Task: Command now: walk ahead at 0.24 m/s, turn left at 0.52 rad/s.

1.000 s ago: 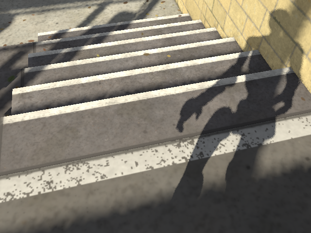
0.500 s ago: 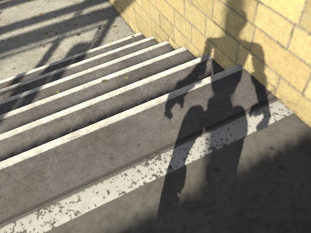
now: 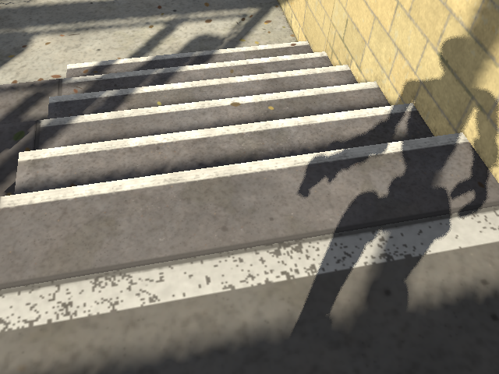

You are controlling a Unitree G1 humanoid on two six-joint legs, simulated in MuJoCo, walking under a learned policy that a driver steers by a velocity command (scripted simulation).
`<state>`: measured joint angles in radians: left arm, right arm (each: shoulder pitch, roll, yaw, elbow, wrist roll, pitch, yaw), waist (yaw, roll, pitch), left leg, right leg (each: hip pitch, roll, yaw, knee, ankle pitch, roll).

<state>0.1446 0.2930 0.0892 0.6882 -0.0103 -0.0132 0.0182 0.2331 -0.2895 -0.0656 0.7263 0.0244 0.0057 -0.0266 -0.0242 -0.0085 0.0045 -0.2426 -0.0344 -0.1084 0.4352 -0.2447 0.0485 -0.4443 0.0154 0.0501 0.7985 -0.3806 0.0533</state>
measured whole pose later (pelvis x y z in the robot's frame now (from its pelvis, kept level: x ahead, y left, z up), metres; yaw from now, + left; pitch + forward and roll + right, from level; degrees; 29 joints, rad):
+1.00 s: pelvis +0.41 +0.15 -0.01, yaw +15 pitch +1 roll +2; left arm 0.17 0.28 0.04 0.74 0.04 -0.05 -0.04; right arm 0.33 -0.25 -0.05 0.81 -0.07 -0.12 0.04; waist -0.04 -0.04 0.00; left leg 0.04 -0.07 0.15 0.21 -0.28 0.07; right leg -0.73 -0.09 0.07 0.77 0.10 -0.01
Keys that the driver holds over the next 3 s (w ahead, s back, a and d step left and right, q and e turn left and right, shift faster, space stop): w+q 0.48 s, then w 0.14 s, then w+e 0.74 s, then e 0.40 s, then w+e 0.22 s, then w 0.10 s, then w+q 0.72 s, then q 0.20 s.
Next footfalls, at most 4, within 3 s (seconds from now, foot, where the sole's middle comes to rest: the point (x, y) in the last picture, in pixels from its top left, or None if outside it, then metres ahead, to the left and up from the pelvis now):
0.12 right None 0.08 -0.14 -0.78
0.60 left None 0.33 0.21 -0.78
1.18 right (215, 284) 0.73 0.09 -0.78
1.58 left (151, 221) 0.96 0.30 -0.78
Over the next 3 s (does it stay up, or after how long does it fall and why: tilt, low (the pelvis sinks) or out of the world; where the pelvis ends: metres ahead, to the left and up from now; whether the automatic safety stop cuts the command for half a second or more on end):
stays up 1.30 0.01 -0.16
